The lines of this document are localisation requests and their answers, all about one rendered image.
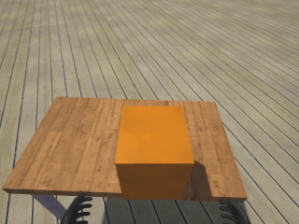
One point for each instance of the left robot hand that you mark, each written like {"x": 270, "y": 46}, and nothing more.
{"x": 71, "y": 214}

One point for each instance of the right robot hand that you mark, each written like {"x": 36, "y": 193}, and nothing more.
{"x": 239, "y": 217}

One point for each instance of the carton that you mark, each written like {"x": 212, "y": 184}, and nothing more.
{"x": 154, "y": 157}

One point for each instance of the table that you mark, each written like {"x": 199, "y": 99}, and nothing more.
{"x": 74, "y": 149}

